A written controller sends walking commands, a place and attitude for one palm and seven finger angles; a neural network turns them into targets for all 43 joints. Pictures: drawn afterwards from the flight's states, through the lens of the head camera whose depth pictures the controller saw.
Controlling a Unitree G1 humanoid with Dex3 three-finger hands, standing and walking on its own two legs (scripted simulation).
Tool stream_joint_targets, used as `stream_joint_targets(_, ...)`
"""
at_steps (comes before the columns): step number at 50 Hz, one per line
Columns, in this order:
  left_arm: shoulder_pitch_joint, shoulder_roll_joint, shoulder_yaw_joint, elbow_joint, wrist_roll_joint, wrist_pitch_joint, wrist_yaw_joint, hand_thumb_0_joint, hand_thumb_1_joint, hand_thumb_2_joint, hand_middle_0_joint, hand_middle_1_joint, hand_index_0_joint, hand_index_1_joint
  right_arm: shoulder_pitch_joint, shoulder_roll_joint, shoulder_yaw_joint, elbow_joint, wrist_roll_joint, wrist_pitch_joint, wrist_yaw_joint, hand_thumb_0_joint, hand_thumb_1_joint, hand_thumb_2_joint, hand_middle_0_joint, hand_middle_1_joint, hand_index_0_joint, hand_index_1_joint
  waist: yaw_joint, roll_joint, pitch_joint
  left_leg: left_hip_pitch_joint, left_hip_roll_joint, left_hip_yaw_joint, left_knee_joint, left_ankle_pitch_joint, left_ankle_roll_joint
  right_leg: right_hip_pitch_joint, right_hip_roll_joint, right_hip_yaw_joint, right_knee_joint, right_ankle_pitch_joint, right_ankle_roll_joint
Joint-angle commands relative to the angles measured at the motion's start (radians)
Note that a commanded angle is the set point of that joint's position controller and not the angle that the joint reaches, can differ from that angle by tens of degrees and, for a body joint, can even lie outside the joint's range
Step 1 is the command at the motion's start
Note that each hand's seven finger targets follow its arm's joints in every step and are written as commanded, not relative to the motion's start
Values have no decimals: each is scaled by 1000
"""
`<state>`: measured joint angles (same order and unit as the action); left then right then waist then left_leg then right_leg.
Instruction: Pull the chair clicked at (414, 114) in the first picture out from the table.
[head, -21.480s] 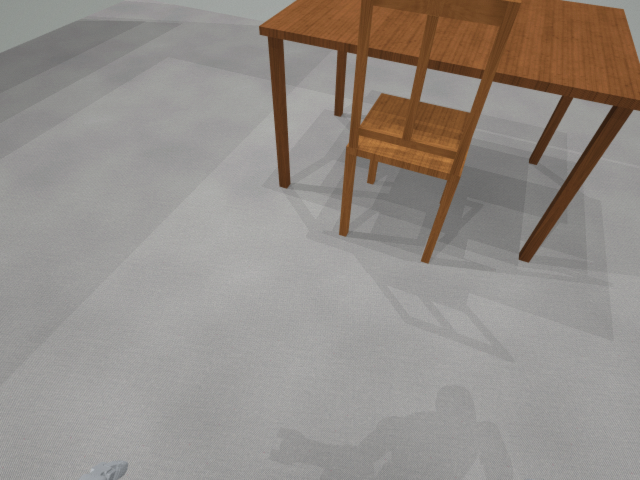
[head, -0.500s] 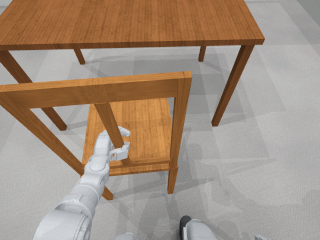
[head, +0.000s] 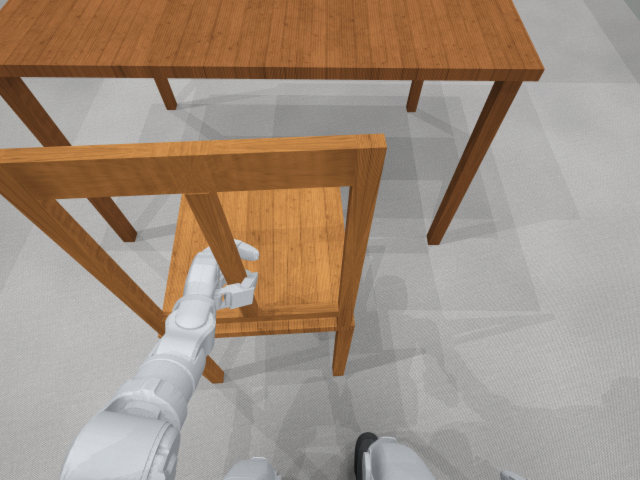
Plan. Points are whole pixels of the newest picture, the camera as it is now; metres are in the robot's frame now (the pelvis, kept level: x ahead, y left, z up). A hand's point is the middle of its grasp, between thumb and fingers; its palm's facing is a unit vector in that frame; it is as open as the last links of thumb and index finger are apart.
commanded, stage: step backward, pulling the chair out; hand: left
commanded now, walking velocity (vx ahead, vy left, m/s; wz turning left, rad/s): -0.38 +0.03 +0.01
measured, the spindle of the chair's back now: (231, 266) +0.39 +0.14 -0.04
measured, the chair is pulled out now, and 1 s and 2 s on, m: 0.30 0.38 0.58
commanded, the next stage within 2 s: stop walking, hand still on the chair in 1.74 s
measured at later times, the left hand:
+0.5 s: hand (239, 308) +0.33 +0.13 -0.06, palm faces +0.00 -0.98 -0.19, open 5.9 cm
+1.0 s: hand (238, 338) +0.29 +0.12 -0.05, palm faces +0.00 -0.98 -0.19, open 5.8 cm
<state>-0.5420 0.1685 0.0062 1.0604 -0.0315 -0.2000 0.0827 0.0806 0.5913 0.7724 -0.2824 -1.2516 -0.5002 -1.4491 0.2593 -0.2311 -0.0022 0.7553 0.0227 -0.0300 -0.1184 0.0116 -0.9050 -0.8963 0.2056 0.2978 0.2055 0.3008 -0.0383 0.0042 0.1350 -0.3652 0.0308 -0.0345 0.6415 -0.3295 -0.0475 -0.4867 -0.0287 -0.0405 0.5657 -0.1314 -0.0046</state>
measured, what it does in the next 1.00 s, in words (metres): steps on the spot: right foot, then left foot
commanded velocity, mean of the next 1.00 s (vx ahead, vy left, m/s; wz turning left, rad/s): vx -0.38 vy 0.00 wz -0.01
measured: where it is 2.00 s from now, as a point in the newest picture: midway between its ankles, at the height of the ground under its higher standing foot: outside the picture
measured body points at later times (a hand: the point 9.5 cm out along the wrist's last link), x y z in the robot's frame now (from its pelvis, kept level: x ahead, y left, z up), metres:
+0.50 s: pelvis -0.04 +0.00 +0.00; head +0.04 -0.01 +0.44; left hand +0.33 +0.18 -0.04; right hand +0.05 -0.27 -0.14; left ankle -0.01 +0.15 -0.72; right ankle +0.06 -0.12 -0.72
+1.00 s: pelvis -0.09 +0.00 +0.00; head +0.00 -0.01 +0.44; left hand +0.28 +0.17 -0.04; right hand -0.02 -0.28 -0.13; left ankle -0.10 +0.14 -0.72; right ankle +0.00 -0.13 -0.72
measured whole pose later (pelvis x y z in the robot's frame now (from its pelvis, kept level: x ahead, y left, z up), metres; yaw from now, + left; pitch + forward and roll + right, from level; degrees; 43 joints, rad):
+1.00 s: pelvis -0.09 +0.00 +0.00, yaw +1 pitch +3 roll -1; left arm -0.58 0.17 0.07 1.08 -0.04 -0.18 0.10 0.08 0.60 0.75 -0.28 -1.23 -0.50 -1.45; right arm 0.20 -0.29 -0.01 0.77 0.03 -0.02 -0.12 0.01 -0.90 -0.90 0.21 0.30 0.21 0.30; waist -0.09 0.03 0.16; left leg -0.37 0.03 -0.05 0.65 -0.36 -0.04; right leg -0.48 -0.03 -0.04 0.56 -0.13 0.01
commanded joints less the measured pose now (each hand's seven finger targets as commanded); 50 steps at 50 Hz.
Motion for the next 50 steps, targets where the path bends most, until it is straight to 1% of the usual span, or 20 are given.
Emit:
stream_joint_targets(1, -316, 206, 47, -182, 13, -70, 26, 0, 900, 900, -500, -1450, -500, -1450, 78, -166, -64, -52, 10, -24, -13, 0, -900, -900, 200, 300, 200, 300, -10, -46, -532, 87, 77, -32, 23, 305, 11, 349, -206, 176, -51, 453, -65)
stream_joint_targets(5, -303, 222, 64, -146, 15, -56, 25, 0, 900, 900, -500, -1450, -500, -1450, 42, -154, -51, -60, 18, -19, -9, 0, -900, -900, 200, 300, 200, 300, 6, -160, -509, 33, 6, -22, 92, -112, 13, 328, -290, 209, -185, 195, -78)
stream_joint_targets(8, -294, 190, 43, -173, 9, -42, 24, 0, 900, 900, -500, -1450, -500, -1450, 30, -165, -37, -69, 14, -8, -11, 0, -900, -900, 200, 300, 200, 300, 0, -87, -485, 85, 54, -49, -108, 47, 39, 283, -214, 114, -150, 64, -30)
stream_joint_targets(10, -303, 170, 22, -219, 3, -55, 22, 0, 900, 900, -500, -1450, -500, -1450, -4, -176, -44, -112, 11, -3, -15, 0, -900, -900, 200, 300, 200, 300, 12, 37, -428, 14, 154, -118, -224, 121, 88, 272, -93, 69, -61, -131, 22)
stream_joint_targets(12, -334, 160, 18, -247, 6, -54, 22, 0, 900, 900, -500, -1450, -500, -1450, -15, -164, -38, -125, 4, 4, -15, 0, -900, -900, 200, 300, 200, 300, 22, 194, -382, -83, 234, -173, -273, 215, 130, 312, -35, 31, 123, -117, 19)
stream_joint_targets(15, -375, 147, 15, -255, 8, -65, 18, 0, 900, 900, -500, -1450, -500, -1450, 29, -160, -51, -109, 5, -5, -10, 0, -900, -900, 200, 300, 200, 300, 4, 94, -446, 67, 209, -111, -111, 522, 103, 325, -58, 57, 47, 145, 0)
stream_joint_targets(17, -378, 152, 4, -232, 18, -66, 16, 0, 900, 900, -500, -1450, -500, -1450, 36, -159, -51, -92, -1, -10, -4, 0, -900, -900, 200, 300, 200, 300, 0, 134, -411, 36, 189, -89, -109, 438, 69, 319, -90, 85, 32, 200, -14)
stream_joint_targets(20, -340, 212, 44, -193, 13, -78, 27, 0, 900, 900, -500, -1450, -500, -1450, 54, -153, -62, -72, 12, -16, -13, 0, -900, -900, 200, 300, 200, 300, -6, -49, -482, 64, 75, -9, 17, 160, 23, 278, -198, 202, -102, 193, -50)
stream_joint_targets(24, -319, 243, 70, -144, 16, -63, 29, 0, 900, 900, -500, -1450, -500, -1450, 31, -153, -49, -54, 14, -25, -8, 0, -900, -900, 200, 300, 200, 300, 13, -151, -465, 58, -4, -20, 165, -148, 17, 225, -305, 256, -251, -31, -91)
stream_joint_targets(27, -317, 212, 58, -139, 5, -47, 24, 0, 900, 900, -500, -1450, -500, -1450, 46, -166, -32, -40, 12, -25, -14, 0, -900, -900, 200, 300, 200, 300, -3, -123, -437, 115, 52, -44, -122, 5, 39, 221, -215, 131, -161, 5, -31)
stream_joint_targets(29, -342, 166, 26, -183, 1, -61, 19, 0, 900, 900, -500, -1450, -500, -1450, 14, -185, -46, -79, 9, -21, -18, 0, -900, -900, 200, 300, 200, 300, 11, 104, -426, 58, 191, -151, -246, 207, 103, 248, -68, 56, 12, -70, 23)
stream_joint_targets(31, -391, 166, 26, -227, 1, -63, 17, 0, 900, 900, -500, -1450, -500, -1450, -7, -168, -40, -98, 1, -15, -17, 0, -900, -900, 200, 300, 200, 300, 18, 228, -384, -33, 280, -209, -273, 295, 153, 265, -30, 41, 171, -160, 16)
stream_joint_targets(33, -389, 148, 28, -217, 5, -70, 14, 0, 900, 900, -500, -1450, -500, -1450, 37, -160, -49, -76, -6, -21, -7, 0, -900, -900, 200, 300, 200, 300, 8, 154, -422, 156, 284, -191, -144, 691, 160, 223, -28, 53, 115, -100, 4)
stream_joint_targets(35, -403, 137, 21, -205, 22, -87, 12, 0, 900, 900, -500, -1450, -500, -1450, 58, -161, -58, -57, -12, -31, 12, 0, -900, -900, 200, 300, 200, 300, -11, 135, -454, 274, 256, -146, -56, 879, 117, 236, -45, 67, 11, 77, -10)
stream_joint_targets(37, -405, 159, 24, -195, 34, -94, 11, 0, 900, 900, -500, -1450, -500, -1450, 71, -169, -58, -43, -15, -30, 22, 0, -900, -900, 200, 300, 200, 300, -18, 187, -444, 258, 237, -117, -48, 869, 89, 271, -58, 74, -19, 217, -15)
stream_joint_targets(41, -320, 253, 83, -154, 17, -88, 24, 0, 900, 900, -500, -1450, -500, -1450, 53, -165, -69, -49, 11, -28, 1, 0, -900, -900, 200, 300, 200, 300, -15, -1, -523, 102, 112, -31, 42, 340, 9, 407, -215, 207, -57, 538, -79)
stream_joint_targets(44, -303, 273, 97, -139, 16, -62, 26, 0, 900, 900, -500, -1450, -500, -1450, 8, -157, -60, -64, 15, -28, -4, 0, -900, -900, 200, 300, 200, 300, 12, -121, -490, 24, 14, -33, 200, -167, 1, 309, -330, 281, -187, 254, -114)
stream_joint_targets(46, -268, 258, 100, -121, 5, -36, 25, 0, 900, 900, -500, -1450, -500, -1450, 18, -169, -45, -48, 11, -26, -5, 0, -900, -900, 200, 300, 200, 300, 12, -124, -461, 31, 25, -64, 150, -157, 8, 315, -323, 248, -182, 220, -121)
stream_joint_targets(48, -264, 226, 90, -149, 2, -25, 21, 0, 900, 900, -500, -1450, -500, -1450, 27, -167, -36, -58, 11, -21, -7, 0, -900, -900, 200, 300, 200, 300, 4, -159, -465, 70, 35, -40, -40, -66, 15, 342, -267, 179, -140, 230, -74)
stream_joint_targets(50, -277, 192, 64, -194, -4, -26, 18, 0, 900, 900, -500, -1450, -500, -1450, 18, -193, -49, -82, 8, -8, -18, 0, -900, -900, 200, 300, 200, 300, 4, -60, -452, 103, 130, -109, -208, 216, 66, 313, -137, 104, -79, 109, 1)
